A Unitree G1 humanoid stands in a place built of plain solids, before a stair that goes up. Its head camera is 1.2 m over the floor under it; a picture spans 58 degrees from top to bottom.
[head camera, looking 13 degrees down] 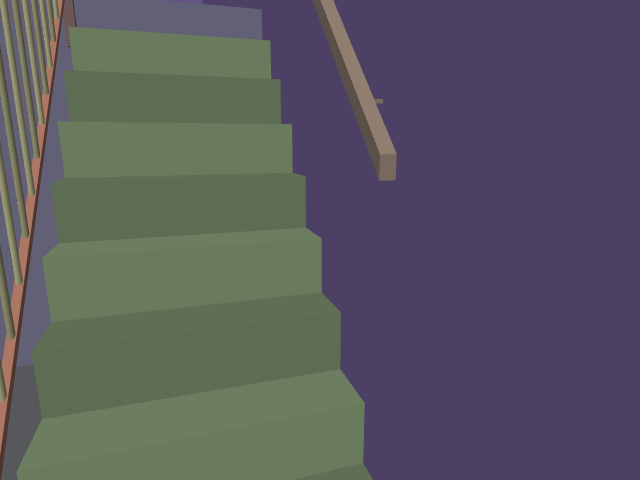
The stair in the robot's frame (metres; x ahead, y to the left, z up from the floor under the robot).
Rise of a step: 0.21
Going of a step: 0.21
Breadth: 0.91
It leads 18 degrees to the left of straight ahead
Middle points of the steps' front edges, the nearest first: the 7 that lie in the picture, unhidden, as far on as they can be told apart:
1.03 0.30 0.42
1.23 0.36 0.63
1.43 0.43 0.85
1.63 0.49 1.06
1.83 0.56 1.27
2.03 0.62 1.48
2.23 0.69 1.69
